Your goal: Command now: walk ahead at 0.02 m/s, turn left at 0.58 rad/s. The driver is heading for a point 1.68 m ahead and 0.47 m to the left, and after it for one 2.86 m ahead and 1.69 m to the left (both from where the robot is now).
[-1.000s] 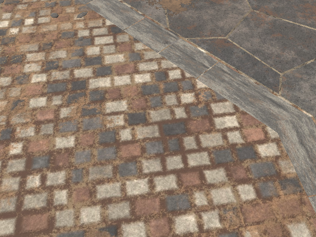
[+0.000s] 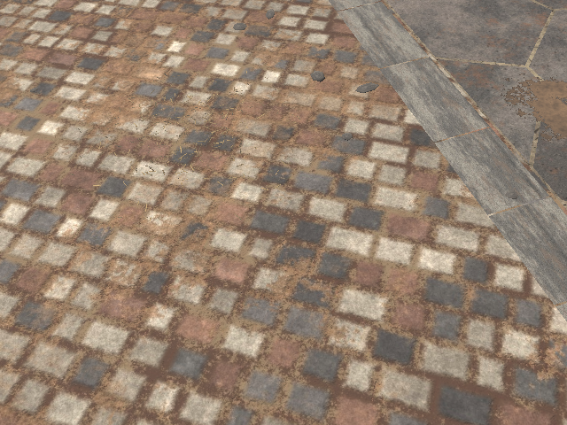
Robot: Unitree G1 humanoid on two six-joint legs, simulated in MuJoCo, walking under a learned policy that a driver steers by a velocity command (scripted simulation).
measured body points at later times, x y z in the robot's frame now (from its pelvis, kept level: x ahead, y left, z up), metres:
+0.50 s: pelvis +0.00 +0.04 +0.00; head +0.03 +0.08 +0.45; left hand +0.07 +0.37 -0.11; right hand +0.22 -0.19 -0.07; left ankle -0.02 +0.13 -0.74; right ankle +0.05 -0.11 -0.67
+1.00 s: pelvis +0.00 +0.02 +0.00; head +0.04 +0.03 +0.45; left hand -0.01 +0.32 -0.10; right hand +0.27 -0.14 -0.11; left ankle -0.08 +0.14 -0.72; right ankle +0.07 -0.08 -0.74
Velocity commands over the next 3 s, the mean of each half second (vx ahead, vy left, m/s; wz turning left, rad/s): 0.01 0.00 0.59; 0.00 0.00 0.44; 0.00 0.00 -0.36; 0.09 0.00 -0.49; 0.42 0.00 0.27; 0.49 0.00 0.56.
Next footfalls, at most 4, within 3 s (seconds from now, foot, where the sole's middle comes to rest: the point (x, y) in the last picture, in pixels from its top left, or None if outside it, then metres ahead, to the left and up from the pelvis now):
0.24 left None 0.02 0.14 -0.78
0.70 right None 0.10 -0.06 -0.78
1.04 left None -0.04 0.16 -0.78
1.38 right None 0.07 -0.07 -0.78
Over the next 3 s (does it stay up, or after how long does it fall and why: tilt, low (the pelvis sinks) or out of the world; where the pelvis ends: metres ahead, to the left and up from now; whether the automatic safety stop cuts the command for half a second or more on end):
stays up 0.48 0.12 0.00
